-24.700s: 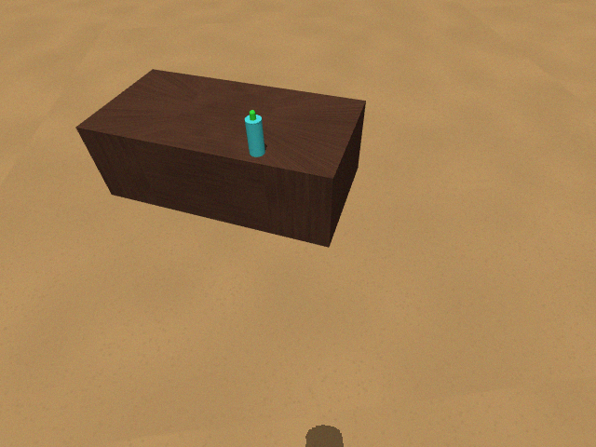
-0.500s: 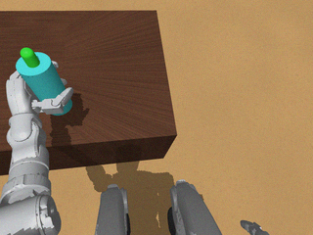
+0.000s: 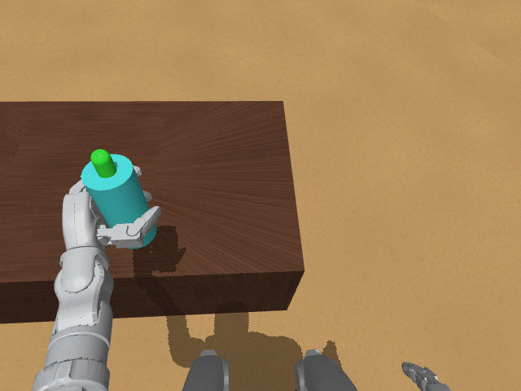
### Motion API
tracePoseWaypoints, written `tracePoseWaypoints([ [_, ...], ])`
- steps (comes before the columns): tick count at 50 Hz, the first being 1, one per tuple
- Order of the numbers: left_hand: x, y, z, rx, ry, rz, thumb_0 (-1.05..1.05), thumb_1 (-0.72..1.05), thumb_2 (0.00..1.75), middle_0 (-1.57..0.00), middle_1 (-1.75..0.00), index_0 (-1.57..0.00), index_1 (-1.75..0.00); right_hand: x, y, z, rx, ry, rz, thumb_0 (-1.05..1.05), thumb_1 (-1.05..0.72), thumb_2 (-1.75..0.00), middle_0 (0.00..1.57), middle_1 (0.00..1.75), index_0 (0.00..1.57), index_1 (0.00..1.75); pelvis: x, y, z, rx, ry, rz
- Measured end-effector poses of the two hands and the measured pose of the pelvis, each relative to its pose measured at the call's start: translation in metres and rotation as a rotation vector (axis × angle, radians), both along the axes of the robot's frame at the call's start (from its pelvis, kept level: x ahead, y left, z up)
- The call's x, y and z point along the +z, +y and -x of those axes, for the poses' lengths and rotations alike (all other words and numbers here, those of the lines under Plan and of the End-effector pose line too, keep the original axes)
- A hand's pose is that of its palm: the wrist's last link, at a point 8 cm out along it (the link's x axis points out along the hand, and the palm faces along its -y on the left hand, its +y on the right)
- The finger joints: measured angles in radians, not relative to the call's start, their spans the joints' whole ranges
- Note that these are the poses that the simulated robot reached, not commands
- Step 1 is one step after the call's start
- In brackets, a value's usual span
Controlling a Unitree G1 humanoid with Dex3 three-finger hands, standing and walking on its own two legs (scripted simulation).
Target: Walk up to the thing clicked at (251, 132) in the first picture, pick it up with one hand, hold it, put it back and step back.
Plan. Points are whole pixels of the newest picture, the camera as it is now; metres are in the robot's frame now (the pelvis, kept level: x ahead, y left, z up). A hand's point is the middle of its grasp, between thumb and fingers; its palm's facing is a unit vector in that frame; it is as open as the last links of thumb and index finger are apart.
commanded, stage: lift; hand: left
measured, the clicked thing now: (120, 198) +0.40 +0.20 +0.06
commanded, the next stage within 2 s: hold in 0.86 s
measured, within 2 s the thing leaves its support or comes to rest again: neither
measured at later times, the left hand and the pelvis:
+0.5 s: hand (129, 205) +0.38 +0.18 +0.08, palm faces +0.15 -0.99 -0.02, open 8.7 cm; pelvis +0.02 +0.00 +0.04, yaw +1 degrees
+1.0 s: hand (132, 195) +0.38 +0.17 +0.11, palm faces +0.15 -0.99 -0.01, open 8.7 cm; pelvis +0.03 -0.01 +0.06, yaw +1 degrees
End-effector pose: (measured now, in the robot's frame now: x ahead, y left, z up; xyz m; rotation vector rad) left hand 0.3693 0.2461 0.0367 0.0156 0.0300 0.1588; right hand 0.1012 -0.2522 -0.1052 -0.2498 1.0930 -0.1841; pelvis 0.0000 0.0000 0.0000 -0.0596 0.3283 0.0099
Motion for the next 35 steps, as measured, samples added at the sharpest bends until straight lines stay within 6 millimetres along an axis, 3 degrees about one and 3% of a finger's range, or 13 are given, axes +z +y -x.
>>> tracePoseWaypoints([
  [15,0.031,-0.012,0.021,-0.013,0.004,-0.005,-0.02,-0.14,1.01,-0.83,-0.97,-0.78,-0.96,0.033,0.004,-0.018,0.029,-0.069,-0.015,0.01,-0.91,-0.90,0.20,0.30,0.20,0.30,0.030,-0.001,-0.007,0.006,-0.080,-0.016],
  [35,0.059,-0.022,0.021,-0.007,-0.007,-0.001,-0.02,-0.14,1.01,-0.83,-0.98,-0.77,-0.96,0.053,0.005,-0.036,0.026,-0.085,-0.036,0.01,-0.91,-0.90,0.20,0.30,0.20,0.30,0.052,-0.004,-0.025,0.004,-0.134,-0.030],
])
